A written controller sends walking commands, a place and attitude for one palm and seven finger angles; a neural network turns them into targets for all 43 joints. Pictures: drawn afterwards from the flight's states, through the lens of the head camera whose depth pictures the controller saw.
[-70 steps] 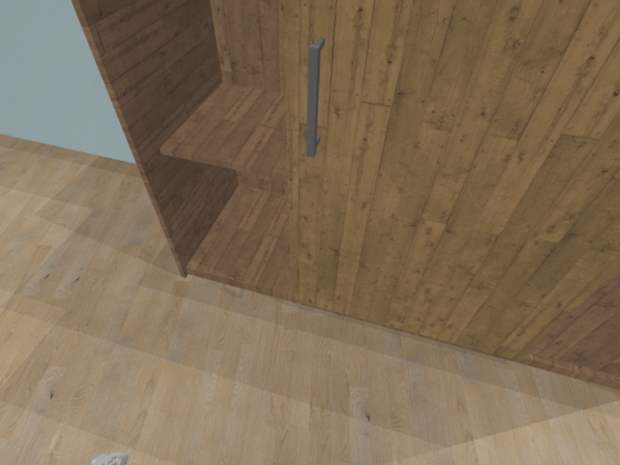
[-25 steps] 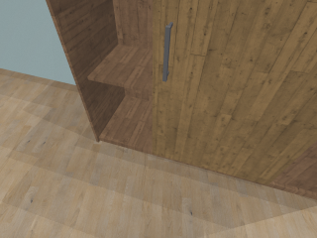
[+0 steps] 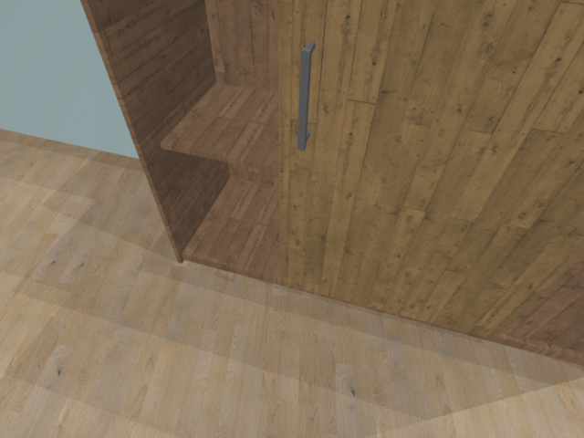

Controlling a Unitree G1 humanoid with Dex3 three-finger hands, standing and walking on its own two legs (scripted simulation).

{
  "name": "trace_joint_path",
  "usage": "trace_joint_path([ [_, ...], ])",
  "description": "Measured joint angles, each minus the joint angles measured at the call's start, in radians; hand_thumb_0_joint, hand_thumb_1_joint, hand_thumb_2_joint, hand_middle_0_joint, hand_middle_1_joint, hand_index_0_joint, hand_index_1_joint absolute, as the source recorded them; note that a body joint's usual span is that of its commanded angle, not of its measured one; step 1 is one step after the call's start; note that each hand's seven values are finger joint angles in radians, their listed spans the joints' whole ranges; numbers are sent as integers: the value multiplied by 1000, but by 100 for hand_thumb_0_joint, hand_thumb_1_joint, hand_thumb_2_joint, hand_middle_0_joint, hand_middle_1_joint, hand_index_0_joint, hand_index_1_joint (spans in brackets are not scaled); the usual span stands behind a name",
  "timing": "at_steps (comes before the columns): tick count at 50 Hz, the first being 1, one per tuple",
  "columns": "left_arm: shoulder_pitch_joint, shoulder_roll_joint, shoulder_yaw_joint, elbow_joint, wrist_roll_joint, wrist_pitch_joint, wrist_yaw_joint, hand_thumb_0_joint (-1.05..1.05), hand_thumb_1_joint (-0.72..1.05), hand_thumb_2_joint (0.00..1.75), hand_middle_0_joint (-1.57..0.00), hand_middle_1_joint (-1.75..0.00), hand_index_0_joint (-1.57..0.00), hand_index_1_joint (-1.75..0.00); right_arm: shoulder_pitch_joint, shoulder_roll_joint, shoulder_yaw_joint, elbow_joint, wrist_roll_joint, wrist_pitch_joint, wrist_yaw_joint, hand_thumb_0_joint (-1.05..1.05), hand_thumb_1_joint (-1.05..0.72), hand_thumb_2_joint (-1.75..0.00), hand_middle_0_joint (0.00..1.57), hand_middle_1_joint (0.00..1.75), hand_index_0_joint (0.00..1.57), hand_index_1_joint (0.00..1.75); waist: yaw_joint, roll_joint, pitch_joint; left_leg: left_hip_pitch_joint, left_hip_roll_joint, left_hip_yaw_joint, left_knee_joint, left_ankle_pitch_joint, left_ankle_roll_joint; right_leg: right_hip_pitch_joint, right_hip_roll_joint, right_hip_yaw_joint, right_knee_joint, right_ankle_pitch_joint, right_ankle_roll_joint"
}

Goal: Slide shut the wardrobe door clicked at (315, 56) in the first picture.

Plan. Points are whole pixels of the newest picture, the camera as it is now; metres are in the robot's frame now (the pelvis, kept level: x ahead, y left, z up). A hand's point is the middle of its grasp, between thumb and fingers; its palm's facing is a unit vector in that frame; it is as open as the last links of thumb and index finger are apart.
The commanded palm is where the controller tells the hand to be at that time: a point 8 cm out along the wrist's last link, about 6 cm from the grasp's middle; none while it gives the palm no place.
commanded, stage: look at it before walking up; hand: right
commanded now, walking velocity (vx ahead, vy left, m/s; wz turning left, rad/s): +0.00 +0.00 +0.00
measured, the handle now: (306, 100) +0.75 +0.02 +0.09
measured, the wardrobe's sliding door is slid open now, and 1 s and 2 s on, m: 0.44 0.44 0.44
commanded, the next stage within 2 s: walk to a spot facing it in 0.04 s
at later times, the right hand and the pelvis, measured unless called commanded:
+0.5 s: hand out of the picture +0.06 -0.20 -0.18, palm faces -0.13 +0.95 -0.27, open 7.4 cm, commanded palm none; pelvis -0.01 +0.00 -0.02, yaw +9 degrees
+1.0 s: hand out of the picture +0.12 -0.22 -0.19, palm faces -0.32 +0.92 -0.22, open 7.4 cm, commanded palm none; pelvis -0.02 -0.04 -0.02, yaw +24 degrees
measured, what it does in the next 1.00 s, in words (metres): steps on the spot, turning left: right foot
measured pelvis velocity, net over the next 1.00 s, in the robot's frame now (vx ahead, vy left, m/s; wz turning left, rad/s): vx -0.02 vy -0.04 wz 0.43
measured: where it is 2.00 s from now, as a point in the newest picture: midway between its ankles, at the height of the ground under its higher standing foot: outside the picture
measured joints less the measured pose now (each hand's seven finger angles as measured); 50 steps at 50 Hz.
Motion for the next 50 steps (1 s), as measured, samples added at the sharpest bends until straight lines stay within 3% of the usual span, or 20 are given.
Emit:
trace_joint_path([
  [11,1,-3,1,-1,1,1,2,1,90,90,-20,-30,-20,-30,7,0,-3,-2,-1,6,0,0,-91,-90,20,30,20,30,-6,2,6,-11,0,-9,2,1,-3,-9,0,-9,6,-4,-3],
  [21,16,-81,27,-109,3,29,17,0,90,90,-20,-30,-20,-30,61,52,-28,-90,-6,61,4,0,-91,-90,20,29,20,30,-13,20,29,-163,-32,-100,216,-70,-4,-100,-26,-106,176,-96,-3],
  [25,29,-104,37,-133,7,33,15,0,90,90,-20,-30,-20,-30,77,84,-42,-126,-7,70,14,0,-91,-90,20,29,20,30,-24,14,53,-222,-11,-27,392,-195,-15,-117,-50,-152,253,-140,3],
  [27,36,-105,43,-142,7,42,13,1,90,90,-20,-30,-20,-30,95,101,-46,-148,-12,57,18,0,-91,-90,20,29,20,30,-28,-8,54,-205,-12,-1,347,-137,3,-156,-80,-160,344,-178,13],
  [30,28,-103,56,-144,2,65,14,1,90,90,-20,-30,-20,-30,102,130,-44,-162,-12,43,7,0,-91,-90,20,29,20,30,-24,-35,66,-217,-39,6,348,-144,47,-277,-58,-57,605,-276,23],
  [34,16,-105,62,-149,5,65,11,1,90,90,-20,-30,-20,-30,114,152,-45,-166,-7,44,1,0,-91,-90,20,30,20,30,-28,-30,65,-189,-60,-29,232,-74,51,-350,-36,-9,741,-198,38],
  [43,-7,-102,68,-182,-1,54,25,1,91,90,-20,-30,-20,-29,119,132,-64,-171,-13,45,1,0,-91,-90,20,30,20,30,-41,12,28,-184,-86,-139,111,21,26,-282,-17,14,556,-213,48],
  [46,-12,-105,66,-200,-7,45,28,1,91,90,-19,-30,-20,-29,110,111,-74,-176,-16,55,0,0,-91,-90,20,30,20,30,-47,26,14,-203,-97,-176,112,32,6,-223,-2,19,414,-224,33],
  [48,-5,-109,60,-217,-11,28,31,1,91,90,-19,-30,-20,-29,105,93,-81,-179,-14,63,-1,0,-91,-90,20,30,20,30,-41,37,3,-225,-106,-198,137,29,-13,-158,5,15,255,-167,20],
  [50,8,-123,51,-228,-6,13,33,1,91,90,-19,-30,-20,-29,92,68,-93,-180,-10,74,2,0,-91,-90,20,30,20,30,-33,66,1,-273,-100,-197,246,-78,-21,-134,16,-8,204,-142,-18],
])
